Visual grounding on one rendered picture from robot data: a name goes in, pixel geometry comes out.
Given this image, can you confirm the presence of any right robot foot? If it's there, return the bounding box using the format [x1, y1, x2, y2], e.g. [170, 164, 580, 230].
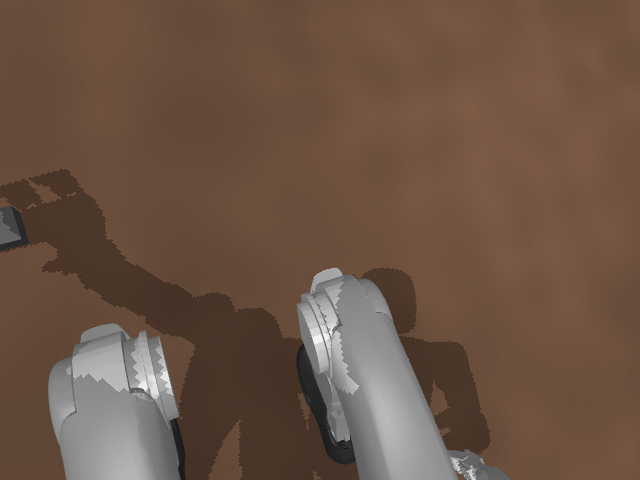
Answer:
[296, 343, 356, 464]

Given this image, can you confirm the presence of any small box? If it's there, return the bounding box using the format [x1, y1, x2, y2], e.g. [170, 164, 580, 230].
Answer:
[0, 206, 30, 251]

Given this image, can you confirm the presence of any right robot hand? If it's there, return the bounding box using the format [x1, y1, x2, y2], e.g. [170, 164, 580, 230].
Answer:
[447, 449, 511, 480]

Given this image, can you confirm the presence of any left robot foot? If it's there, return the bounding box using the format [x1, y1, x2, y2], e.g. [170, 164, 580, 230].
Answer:
[170, 418, 186, 480]

